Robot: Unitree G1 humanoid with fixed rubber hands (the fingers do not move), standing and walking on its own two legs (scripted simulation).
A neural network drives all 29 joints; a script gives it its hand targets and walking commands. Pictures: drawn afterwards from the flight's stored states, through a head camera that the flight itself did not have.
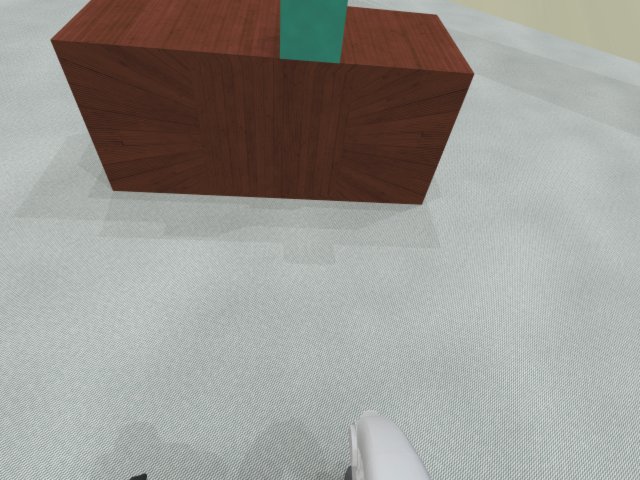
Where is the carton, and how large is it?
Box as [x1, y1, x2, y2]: [280, 0, 347, 62]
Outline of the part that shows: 281,0 280,58 339,62 347,0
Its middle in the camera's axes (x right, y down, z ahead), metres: -0.03 -0.79 +1.31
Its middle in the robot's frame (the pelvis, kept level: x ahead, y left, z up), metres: +1.50 -0.07 +0.00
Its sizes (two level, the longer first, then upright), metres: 0.210 0.200 0.250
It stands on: a pedestal, 0.66 m high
